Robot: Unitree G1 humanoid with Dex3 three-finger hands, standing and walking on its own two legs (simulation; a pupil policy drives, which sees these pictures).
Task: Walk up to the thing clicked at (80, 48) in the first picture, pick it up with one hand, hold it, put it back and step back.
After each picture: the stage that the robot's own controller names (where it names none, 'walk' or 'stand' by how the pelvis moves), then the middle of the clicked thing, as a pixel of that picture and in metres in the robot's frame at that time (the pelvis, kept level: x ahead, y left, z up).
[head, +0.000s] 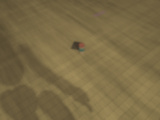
stand; (81, 48) +1.32 +0.03 -0.72
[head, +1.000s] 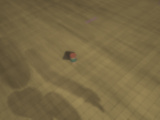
walk; (73, 58) +1.19 +0.20 -0.71
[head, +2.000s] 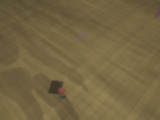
walk; (62, 94) +0.71 +0.19 -0.69
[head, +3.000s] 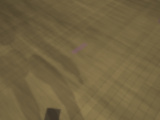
walk; out of the picture +0.40 +0.16 -0.71
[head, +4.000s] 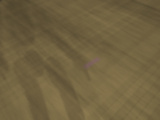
stand; out of the picture +0.33 +0.15 -0.72
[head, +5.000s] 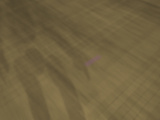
stand; out of the picture +0.34 +0.14 -0.73
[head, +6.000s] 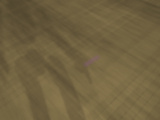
stand; out of the picture +0.34 +0.16 -0.73
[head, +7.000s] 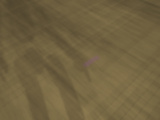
stand; out of the picture +0.32 +0.16 -0.73
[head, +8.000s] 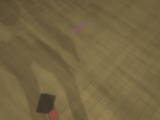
go down; (54, 116) +0.36 +0.16 -0.64
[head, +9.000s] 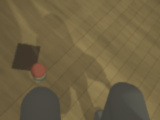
go down; (39, 73) +0.43 +0.17 -0.31
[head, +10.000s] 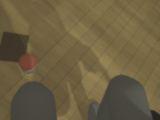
close in; (28, 65) +0.43 +0.18 -0.28
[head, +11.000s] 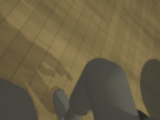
close in; out of the picture +0.42 +0.22 -0.23
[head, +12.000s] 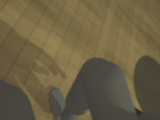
close; out of the picture +0.42 +0.24 -0.22
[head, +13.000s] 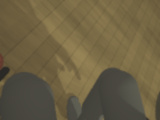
lift; out of the picture +0.36 +0.24 -0.18
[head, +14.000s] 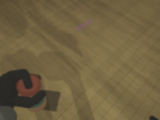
lift; (33, 94) +0.32 +0.17 -0.01
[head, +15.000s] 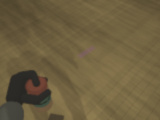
hold; (40, 94) +0.32 +0.17 +0.00
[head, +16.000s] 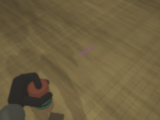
hold; (41, 97) +0.32 +0.16 -0.01
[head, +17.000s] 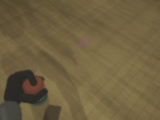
crouch; (37, 93) +0.34 +0.17 -0.03
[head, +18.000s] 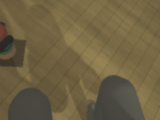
lower; (0, 42) +0.48 +0.22 -0.10
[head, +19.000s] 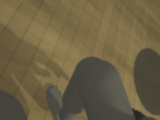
lower; out of the picture +0.44 +0.27 -0.23
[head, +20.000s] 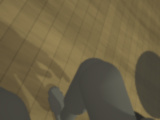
lower; out of the picture +0.44 +0.27 -0.23
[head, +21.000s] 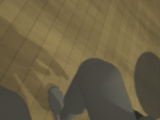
lower; out of the picture +0.44 +0.27 -0.24
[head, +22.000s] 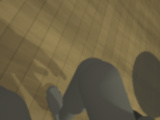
lower; out of the picture +0.44 +0.27 -0.24
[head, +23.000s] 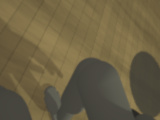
open; out of the picture +0.44 +0.24 -0.24
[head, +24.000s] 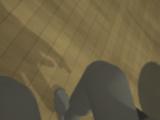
stand; out of the picture +0.43 +0.24 -0.24
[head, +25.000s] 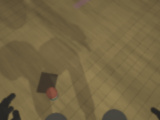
walk; (52, 94) +0.41 +0.17 -0.52
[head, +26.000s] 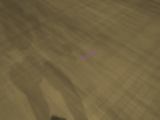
stand; out of the picture +0.37 +0.16 -0.67
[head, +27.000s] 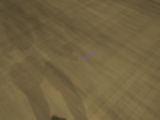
stand; out of the picture +0.37 +0.17 -0.67
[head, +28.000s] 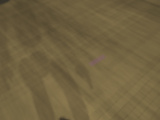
stand; out of the picture +0.39 +0.15 -0.72
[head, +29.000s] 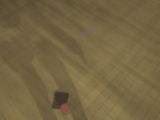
walk; (65, 109) +0.43 +0.14 -0.70
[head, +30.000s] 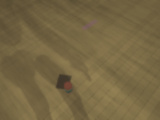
walk; (68, 88) +0.65 +0.14 -0.69
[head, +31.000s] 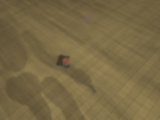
stand; (66, 64) +1.00 +0.21 -0.69
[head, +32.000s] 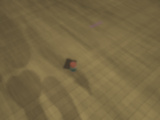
stand; (73, 67) +1.02 +0.12 -0.72
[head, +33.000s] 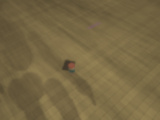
stand; (71, 68) +1.03 +0.15 -0.73
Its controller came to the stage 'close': yes
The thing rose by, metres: 0.71
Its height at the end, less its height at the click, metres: +0.00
